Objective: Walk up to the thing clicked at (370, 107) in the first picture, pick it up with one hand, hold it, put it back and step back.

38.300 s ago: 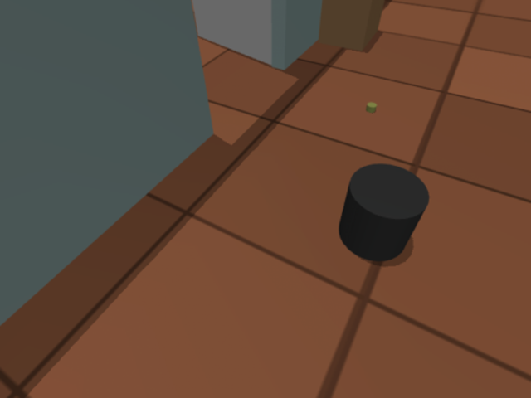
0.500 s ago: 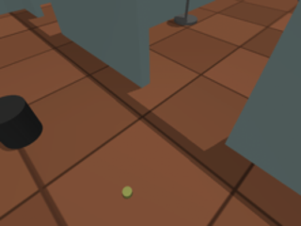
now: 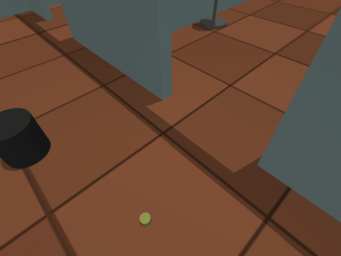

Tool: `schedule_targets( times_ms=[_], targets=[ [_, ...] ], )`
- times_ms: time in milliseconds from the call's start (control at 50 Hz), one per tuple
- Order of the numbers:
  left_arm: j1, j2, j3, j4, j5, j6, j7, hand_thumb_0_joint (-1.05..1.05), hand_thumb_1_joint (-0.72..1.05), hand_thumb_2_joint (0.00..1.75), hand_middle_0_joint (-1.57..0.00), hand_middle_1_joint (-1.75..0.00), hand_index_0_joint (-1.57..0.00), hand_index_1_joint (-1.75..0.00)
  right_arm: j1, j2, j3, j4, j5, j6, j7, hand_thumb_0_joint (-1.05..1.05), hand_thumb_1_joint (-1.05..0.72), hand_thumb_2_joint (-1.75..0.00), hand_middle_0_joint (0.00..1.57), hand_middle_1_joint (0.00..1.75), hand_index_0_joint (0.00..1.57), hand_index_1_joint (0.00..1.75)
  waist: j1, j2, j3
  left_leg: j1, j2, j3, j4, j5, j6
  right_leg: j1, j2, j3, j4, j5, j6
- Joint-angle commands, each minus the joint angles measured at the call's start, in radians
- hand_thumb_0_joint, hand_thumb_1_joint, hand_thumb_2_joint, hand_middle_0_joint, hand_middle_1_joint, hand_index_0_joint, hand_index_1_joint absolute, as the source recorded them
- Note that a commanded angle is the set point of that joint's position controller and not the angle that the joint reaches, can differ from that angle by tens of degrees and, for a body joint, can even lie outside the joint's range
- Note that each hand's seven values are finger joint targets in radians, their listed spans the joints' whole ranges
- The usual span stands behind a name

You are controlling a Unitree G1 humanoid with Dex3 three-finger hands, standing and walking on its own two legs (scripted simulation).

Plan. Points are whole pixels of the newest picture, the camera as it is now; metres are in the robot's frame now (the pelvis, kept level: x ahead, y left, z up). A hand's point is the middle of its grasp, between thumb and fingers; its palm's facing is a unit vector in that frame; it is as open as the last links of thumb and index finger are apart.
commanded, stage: stand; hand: left
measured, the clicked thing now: (145, 219) +0.48 +0.18 -0.76
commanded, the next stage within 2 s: none
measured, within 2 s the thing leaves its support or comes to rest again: neither
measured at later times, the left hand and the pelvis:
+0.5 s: hand out of the picture +0.09 +0.25 -0.16, palm faces -0.04 -0.94 -0.34, open 7.4 cm; pelvis +0.01 -0.01 +0.00, yaw +0 degrees
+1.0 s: hand out of the picture +0.09 +0.25 -0.16, palm faces -0.05 -0.94 -0.34, open 7.4 cm; pelvis +0.01 -0.01 +0.00, yaw +0 degrees
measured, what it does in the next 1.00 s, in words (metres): stands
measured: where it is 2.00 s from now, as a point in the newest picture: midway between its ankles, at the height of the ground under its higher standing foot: outside the picture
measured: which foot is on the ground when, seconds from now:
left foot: down 0.00-1.00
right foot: down 0.00-1.00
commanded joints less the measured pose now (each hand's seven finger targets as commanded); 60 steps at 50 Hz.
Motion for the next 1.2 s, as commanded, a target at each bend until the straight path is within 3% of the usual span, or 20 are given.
schedule_targets(
  times_ms=[0,140,360,460,760,980,1180],
  targets=[
    [-0.050,0.216,0.043,-0.064,-0.005,-0.017,0.016,0.00,0.90,0.90,-0.20,-0.30,-0.20,-0.30,-0.047,-0.215,-0.035,-0.061,0.001,-0.021,-0.010,0.00,-0.90,-0.90,0.20,0.30,0.20,0.30,-0.004,-0.002,-0.080,0.039,0.123,-0.096,-0.051,0.120,0.016,0.004,-0.100,0.086,-0.049,0.087,-0.038],
    [-0.051,0.218,0.042,-0.071,-0.004,-0.017,0.019,0.00,0.90,0.90,-0.20,-0.30,-0.20,-0.30,-0.050,-0.220,-0.038,-0.065,0.000,-0.020,-0.012,0.00,-0.90,-0.90,0.20,0.30,0.20,0.30,-0.002,0.003,-0.083,0.052,0.127,-0.095,-0.049,0.148,0.017,0.005,-0.100,0.084,-0.046,0.109,-0.040],
    [-0.046,0.221,0.042,-0.070,-0.006,-0.016,0.017,0.00,0.90,0.90,-0.20,-0.30,-0.20,-0.30,-0.038,-0.217,-0.034,-0.061,0.000,-0.017,-0.012,0.00,-0.90,-0.90,0.20,0.30,0.20,0.30,-0.003,0.007,-0.065,0.040,0.121,-0.089,-0.056,0.090,0.013,0.008,-0.100,0.092,-0.058,0.081,-0.043],
    [-0.049,0.222,0.042,-0.074,-0.005,-0.017,0.018,0.00,0.90,0.90,-0.20,-0.30,-0.20,-0.30,-0.033,-0.213,-0.033,-0.065,0.000,-0.019,-0.011,0.00,-0.90,-0.90,0.20,0.30,0.20,0.30,-0.003,-0.012,-0.069,0.050,0.122,-0.089,-0.054,0.130,0.014,0.004,-0.097,0.089,-0.058,0.105,-0.042],
    [-0.040,0.218,0.041,-0.073,-0.004,-0.014,0.018,0.00,0.90,0.90,-0.20,-0.30,-0.20,-0.30,-0.024,-0.220,-0.032,-0.066,0.000,-0.017,-0.013,0.00,-0.90,-0.90,0.20,0.30,0.20,0.30,-0.002,0.004,-0.067,0.042,0.122,-0.086,-0.055,0.097,0.016,0.011,-0.099,0.093,-0.062,0.095,-0.044],
    [-0.029,0.223,0.040,-0.075,-0.005,-0.018,0.020,0.00,0.90,0.90,-0.20,-0.30,-0.20,-0.30,-0.030,-0.221,-0.033,-0.070,0.000,-0.017,-0.013,0.00,-0.90,-0.90,0.20,0.30,0.20,0.30,0.004,0.003,-0.072,0.063,0.126,-0.086,-0.046,0.151,0.021,0.014,-0.099,0.089,-0.057,0.137,-0.043],
    [-0.035,0.219,0.041,-0.076,-0.003,-0.015,0.019,0.00,0.90,0.90,-0.20,-0.30,-0.20,-0.30,-0.021,-0.221,-0.034,-0.075,0.000,-0.018,-0.015,0.00,-0.90,-0.90,0.20,0.30,0.20,0.30,0.000,0.003,-0.067,0.053,0.125,-0.084,-0.052,0.139,0.021,0.021,-0.100,0.088,-0.058,0.124,-0.042]
  ],
)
